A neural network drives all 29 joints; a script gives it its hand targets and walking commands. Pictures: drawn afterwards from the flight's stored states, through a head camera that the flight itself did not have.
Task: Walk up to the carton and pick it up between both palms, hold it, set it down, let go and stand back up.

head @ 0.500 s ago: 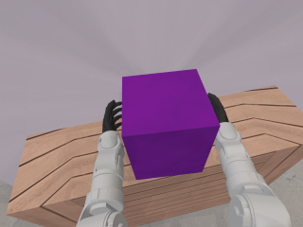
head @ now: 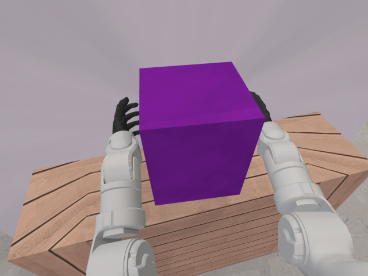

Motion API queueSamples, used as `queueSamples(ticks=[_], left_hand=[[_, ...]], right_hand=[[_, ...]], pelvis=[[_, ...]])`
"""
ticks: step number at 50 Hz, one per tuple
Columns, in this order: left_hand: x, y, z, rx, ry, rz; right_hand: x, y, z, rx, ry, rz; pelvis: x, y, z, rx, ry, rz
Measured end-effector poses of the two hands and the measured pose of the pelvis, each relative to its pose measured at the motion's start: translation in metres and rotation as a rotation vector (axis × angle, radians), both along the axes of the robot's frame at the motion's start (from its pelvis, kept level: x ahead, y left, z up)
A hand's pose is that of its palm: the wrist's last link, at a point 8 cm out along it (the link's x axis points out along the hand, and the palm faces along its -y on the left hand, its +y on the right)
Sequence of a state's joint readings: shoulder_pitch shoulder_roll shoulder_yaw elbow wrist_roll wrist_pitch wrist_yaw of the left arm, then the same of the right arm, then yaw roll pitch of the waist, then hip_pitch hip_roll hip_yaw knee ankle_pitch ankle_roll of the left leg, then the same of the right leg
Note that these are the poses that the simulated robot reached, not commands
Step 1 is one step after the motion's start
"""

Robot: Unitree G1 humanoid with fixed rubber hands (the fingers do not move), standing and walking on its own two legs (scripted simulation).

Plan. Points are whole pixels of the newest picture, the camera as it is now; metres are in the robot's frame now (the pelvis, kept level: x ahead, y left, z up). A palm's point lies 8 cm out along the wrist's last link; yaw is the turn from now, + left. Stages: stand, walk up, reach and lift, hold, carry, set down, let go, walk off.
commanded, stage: reach and lift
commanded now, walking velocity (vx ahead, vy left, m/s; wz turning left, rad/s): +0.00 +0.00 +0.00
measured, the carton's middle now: (192, 135) +0.42 -0.05 +0.10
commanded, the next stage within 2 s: hold in 1.64 s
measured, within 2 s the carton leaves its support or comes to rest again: neither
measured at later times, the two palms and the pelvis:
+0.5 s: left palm (96, 144) +0.36 +0.14 +0.18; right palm (249, 131) +0.37 -0.16 +0.15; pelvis -0.02 +0.01 +0.00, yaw +0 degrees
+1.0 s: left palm (80, 145) +0.35 +0.16 +0.19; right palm (243, 135) +0.35 -0.14 +0.17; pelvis -0.02 +0.02 +0.00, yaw -1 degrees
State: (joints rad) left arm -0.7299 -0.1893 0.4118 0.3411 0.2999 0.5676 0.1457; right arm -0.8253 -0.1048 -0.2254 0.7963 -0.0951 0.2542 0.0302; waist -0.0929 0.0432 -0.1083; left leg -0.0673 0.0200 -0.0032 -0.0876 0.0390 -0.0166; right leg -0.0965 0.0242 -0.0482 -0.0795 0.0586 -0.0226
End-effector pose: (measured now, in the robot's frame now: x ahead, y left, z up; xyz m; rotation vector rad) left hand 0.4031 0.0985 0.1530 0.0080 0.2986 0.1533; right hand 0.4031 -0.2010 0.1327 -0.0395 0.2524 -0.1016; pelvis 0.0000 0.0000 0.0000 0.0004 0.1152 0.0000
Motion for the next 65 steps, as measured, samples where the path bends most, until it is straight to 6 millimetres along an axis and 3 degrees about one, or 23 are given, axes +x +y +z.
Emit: queueSamples(ticks=[6, 14, 26, 40, 52, 65], left_hand=[[-0.002, 0.003, 0.001, 0.005, 0.004, 0.005], [-0.018, 0.017, -0.003, -0.022, 0.002, 0.032], [-0.045, 0.043, 0.026, 0.000, -0.039, 0.025], [-0.065, 0.059, 0.034, -0.007, -0.035, 0.021], [-0.053, 0.065, 0.039, -0.017, -0.045, -0.024], [-0.059, 0.068, 0.032, -0.013, -0.040, -0.025]], right_hand=[[0.000, 0.003, 0.000, -0.004, 0.003, 0.009], [-0.013, 0.018, -0.007, -0.003, 0.002, 0.024], [-0.037, 0.044, 0.021, 0.027, -0.042, 0.017], [-0.059, 0.060, 0.026, 0.052, -0.041, 0.006], [-0.056, 0.065, 0.033, 0.061, -0.063, -0.034], [-0.061, 0.068, 0.024, 0.063, -0.063, -0.030]], pelvis=[[-0.004, 0.000, 0.000, 0.001, -0.011, 0.002], [-0.004, 0.001, 0.000, 0.001, -0.035, 0.002], [-0.017, 0.012, 0.001, 0.000, -0.117, 0.004], [-0.026, 0.021, 0.001, 0.000, -0.147, -0.014], [-0.021, 0.022, 0.001, -0.001, -0.156, -0.017], [-0.008, 0.022, 0.001, -0.003, -0.189, -0.013]])
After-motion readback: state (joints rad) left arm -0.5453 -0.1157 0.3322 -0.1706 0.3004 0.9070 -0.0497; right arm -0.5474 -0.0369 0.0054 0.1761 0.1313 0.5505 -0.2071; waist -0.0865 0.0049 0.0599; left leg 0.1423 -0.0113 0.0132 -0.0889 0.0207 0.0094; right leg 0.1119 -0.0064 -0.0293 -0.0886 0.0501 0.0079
